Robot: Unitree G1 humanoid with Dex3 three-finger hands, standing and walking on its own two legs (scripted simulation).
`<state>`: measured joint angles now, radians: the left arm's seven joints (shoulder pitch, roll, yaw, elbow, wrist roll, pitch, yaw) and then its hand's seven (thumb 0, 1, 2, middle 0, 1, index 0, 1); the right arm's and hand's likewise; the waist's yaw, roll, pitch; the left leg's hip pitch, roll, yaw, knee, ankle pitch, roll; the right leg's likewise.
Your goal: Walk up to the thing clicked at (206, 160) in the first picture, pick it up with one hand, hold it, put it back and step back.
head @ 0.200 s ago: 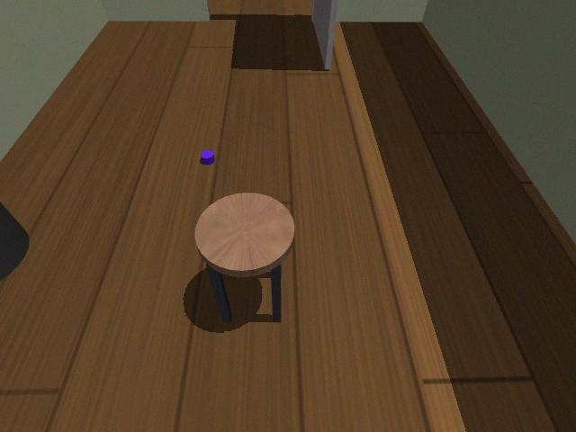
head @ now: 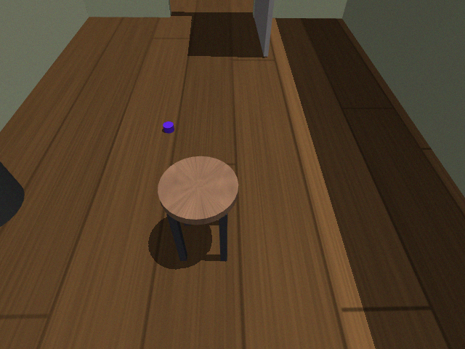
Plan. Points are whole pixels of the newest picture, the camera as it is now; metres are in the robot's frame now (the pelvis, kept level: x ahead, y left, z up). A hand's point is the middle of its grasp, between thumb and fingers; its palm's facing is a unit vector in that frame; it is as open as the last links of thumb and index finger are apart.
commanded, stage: stand
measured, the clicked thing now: (168, 127) +1.50 +0.47 -0.76
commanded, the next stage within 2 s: walk up in 0.92 s
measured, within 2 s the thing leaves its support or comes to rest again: neither
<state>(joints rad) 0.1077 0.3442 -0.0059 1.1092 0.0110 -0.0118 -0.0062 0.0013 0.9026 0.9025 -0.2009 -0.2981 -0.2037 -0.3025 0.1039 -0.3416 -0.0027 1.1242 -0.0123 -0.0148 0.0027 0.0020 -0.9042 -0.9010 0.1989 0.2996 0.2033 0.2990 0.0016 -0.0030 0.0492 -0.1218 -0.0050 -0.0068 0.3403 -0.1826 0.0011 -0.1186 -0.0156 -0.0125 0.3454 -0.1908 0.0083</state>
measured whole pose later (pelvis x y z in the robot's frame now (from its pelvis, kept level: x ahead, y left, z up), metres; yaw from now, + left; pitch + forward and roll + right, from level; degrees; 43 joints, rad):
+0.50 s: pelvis +0.00 +0.00 +0.00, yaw +0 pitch -2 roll +0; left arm 0.12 0.35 -0.01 1.11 0.01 -0.01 -0.01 0.00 0.90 0.90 -0.20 -0.30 -0.20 -0.30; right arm 0.11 -0.35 0.00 1.13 -0.01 -0.01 0.00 0.00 -0.90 -0.90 0.20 0.30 0.20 0.30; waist 0.00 0.00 0.05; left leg -0.11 0.00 -0.01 0.32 -0.18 0.00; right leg -0.11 -0.01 -0.01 0.33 -0.19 0.00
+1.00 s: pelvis +0.00 +0.00 -0.01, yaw -4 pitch -1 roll +0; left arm 0.17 0.34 0.01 1.03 0.03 0.00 -0.01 0.00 0.90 0.90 -0.20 -0.30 -0.20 -0.30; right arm 0.07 -0.38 -0.04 1.05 -0.02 0.01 0.02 0.00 -0.90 -0.90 0.20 0.30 0.21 0.30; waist 0.02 0.02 0.07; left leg -0.19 0.01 0.01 0.48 -0.29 0.00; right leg -0.19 0.02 0.05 0.42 -0.22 0.00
